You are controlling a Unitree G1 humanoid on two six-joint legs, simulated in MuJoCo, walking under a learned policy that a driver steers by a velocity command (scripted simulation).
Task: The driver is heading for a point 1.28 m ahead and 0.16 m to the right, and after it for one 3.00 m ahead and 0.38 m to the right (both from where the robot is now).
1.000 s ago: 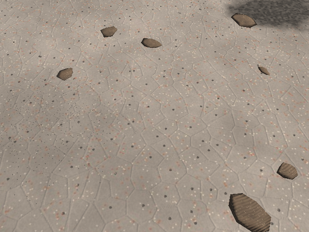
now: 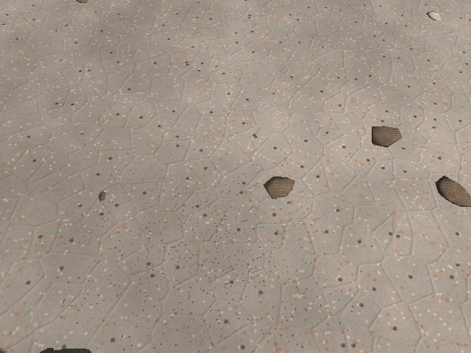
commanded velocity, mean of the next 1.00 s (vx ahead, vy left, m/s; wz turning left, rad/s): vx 0.50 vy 0.00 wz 0.08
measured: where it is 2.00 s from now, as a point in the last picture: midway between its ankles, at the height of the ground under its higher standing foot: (223, 163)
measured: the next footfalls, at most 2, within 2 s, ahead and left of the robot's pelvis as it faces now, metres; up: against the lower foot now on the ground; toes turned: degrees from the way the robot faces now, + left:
right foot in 0.20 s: +0.29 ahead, -0.15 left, +0.00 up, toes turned +2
left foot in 0.72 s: +0.58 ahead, +0.10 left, +0.00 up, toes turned +4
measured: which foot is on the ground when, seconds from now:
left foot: down 0.00-0.22, up 0.24-0.70, down 0.72-1.00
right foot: up 0.00-0.18, down 0.20-0.74, up 0.76-1.00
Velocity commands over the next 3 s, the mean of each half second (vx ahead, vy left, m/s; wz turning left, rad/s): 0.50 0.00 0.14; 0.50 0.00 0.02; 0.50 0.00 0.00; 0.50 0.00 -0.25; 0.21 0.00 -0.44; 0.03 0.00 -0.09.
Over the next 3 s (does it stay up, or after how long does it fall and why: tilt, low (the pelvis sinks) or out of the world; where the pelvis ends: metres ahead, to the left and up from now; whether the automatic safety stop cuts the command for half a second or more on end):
stays up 1.37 -0.02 -0.01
